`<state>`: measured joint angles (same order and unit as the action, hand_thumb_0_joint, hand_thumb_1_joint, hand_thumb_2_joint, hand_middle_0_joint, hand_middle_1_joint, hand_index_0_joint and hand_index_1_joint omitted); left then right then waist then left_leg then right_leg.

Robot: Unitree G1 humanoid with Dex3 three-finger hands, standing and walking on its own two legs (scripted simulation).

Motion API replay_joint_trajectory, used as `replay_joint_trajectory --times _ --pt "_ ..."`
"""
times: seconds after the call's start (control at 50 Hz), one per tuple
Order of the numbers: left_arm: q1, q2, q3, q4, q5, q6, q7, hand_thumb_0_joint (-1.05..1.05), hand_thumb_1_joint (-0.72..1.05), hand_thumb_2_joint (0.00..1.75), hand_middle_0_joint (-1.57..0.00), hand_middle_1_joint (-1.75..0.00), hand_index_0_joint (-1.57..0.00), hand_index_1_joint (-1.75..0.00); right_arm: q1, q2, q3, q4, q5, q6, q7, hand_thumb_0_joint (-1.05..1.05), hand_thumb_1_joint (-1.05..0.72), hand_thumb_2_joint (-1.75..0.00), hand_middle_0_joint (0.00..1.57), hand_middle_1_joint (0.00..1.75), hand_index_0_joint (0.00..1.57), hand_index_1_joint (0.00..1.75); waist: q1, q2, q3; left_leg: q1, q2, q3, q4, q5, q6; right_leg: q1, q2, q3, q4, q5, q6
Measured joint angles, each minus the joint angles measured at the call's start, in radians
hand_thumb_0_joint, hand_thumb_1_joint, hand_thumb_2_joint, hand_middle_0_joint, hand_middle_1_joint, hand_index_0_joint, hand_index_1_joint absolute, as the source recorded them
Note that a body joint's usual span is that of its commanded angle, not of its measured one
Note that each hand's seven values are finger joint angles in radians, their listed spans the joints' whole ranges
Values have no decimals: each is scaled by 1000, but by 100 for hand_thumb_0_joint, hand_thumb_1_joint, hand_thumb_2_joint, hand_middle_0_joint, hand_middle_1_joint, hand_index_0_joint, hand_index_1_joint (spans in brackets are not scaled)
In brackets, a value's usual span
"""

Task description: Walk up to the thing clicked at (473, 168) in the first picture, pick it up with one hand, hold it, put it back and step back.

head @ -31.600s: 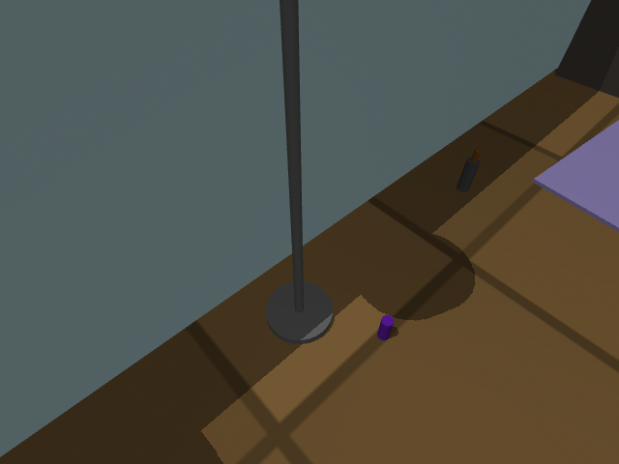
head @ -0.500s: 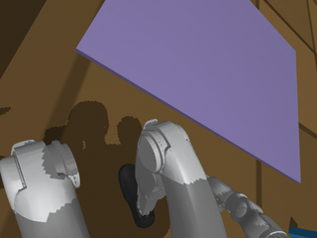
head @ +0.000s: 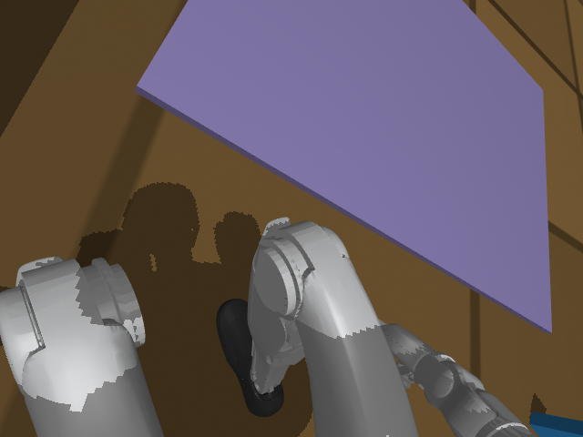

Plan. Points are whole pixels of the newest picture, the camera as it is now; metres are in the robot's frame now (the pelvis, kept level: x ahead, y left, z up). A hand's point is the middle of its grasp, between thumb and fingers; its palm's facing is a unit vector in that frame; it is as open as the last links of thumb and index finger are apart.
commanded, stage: settle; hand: left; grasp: from above
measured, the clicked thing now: out of the picture +0.44 +0.34 -0.17
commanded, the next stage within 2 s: hold in 0.48 s
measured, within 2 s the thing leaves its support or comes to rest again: leaves its support in 0.28 s
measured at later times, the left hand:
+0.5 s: hand out of the picture +0.42 +0.34 -0.10, palm faces +0.41 -0.91 -0.05, open 7.6 cm
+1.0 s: hand out of the picture +0.37 +0.33 +0.05, palm faces +0.36 -0.93 -0.09, open 7.4 cm
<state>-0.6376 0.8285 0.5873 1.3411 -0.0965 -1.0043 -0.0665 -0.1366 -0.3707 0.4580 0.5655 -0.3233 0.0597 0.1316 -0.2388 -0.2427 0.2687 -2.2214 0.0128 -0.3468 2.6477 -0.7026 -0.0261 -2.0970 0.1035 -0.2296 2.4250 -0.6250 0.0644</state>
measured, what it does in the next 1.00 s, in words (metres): rises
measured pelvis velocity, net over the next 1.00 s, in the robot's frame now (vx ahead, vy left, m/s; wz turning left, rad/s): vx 0.02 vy -0.01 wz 0.14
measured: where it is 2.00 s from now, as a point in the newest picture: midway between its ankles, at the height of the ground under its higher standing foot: (185, 415)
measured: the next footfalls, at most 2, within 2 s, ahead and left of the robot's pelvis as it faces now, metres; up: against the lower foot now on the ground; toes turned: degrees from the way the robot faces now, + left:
none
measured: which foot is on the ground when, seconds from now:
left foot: down 0.00-1.00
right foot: down 0.00-1.00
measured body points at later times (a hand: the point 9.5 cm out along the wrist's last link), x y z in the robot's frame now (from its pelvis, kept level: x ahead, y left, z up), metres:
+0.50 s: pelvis +0.00 +0.00 +0.01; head +0.21 +0.17 +0.37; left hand +0.39 +0.38 -0.10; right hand +0.17 -0.25 -0.04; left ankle +0.08 +0.13 -0.25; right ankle +0.14 -0.12 -0.25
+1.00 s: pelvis +0.02 -0.01 +0.07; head +0.19 +0.10 +0.48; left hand +0.34 +0.37 +0.06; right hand +0.22 -0.23 -0.03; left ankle +0.08 +0.13 -0.25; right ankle +0.14 -0.12 -0.25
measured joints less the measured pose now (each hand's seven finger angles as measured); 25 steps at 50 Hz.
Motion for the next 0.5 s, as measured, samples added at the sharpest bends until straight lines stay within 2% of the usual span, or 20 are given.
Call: replay_joint_trajectory --times 0.14,0.28,0.36,0.5 --pt "8 -23 -24 -16 -4 8 2 -5 12 72 -64 -84 -73 -83 2 2 -5 8 3 -4 3 0 -85 -88 20 30 21 30 7 5 -8 -1 -1 4 -3 1 3 1 -3 2 -1 -3 2" --pt "9 -35 -23 -58 16 23 12 -6 2 85 -67 -95 -74 -95 7 11 -18 6 3 -2 4 0 -86 -88 20 30 21 30 10 3 -13 0 -1 4 -7 0 2 3 -4 2 -5 -4 -1" --pt "15 -49 -26 -115 26 42 7 -7 -3 91 -68 -100 -76 -101 21 16 -35 11 9 1 5 0 -86 -88 20 30 21 30 18 10 -25 -2 0 10 -14 -1 2 2 -7 5 -9 -7 -5" --pt "42 -80 -49 -215 16 108 -7 -5 -4 97 -75 -105 -84 -109 61 19 -82 14 39 8 5 0 -86 -88 20 30 21 30 32 49 -77 -9 -2 30 -39 1 3 -6 -17 17 -19 -16 -11"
